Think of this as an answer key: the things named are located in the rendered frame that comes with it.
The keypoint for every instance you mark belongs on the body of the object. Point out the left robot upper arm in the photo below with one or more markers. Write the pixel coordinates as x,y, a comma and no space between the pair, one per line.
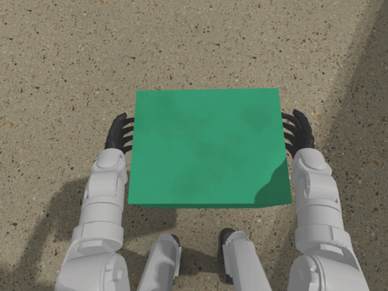
100,272

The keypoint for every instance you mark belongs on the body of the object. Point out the right robot foot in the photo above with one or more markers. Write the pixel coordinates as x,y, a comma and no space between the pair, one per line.
224,235

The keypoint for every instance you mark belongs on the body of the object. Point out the right robot upper arm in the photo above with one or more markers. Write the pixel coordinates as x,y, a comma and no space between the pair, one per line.
310,272

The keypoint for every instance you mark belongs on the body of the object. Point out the robot left forearm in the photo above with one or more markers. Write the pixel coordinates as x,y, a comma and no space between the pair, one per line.
99,228

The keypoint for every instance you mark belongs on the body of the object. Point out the robot right forearm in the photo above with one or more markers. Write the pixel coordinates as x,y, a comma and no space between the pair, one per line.
320,225

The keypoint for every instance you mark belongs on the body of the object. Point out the robot right hand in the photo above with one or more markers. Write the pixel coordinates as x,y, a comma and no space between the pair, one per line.
302,132

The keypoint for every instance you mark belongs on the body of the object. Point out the robot left hand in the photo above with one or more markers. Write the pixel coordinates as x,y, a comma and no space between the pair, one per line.
115,137

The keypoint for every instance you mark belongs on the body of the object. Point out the carton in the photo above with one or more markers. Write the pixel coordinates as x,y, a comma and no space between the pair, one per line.
208,149

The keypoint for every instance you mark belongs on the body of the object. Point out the left robot thigh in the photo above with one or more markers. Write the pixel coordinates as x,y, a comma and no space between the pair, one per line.
161,268

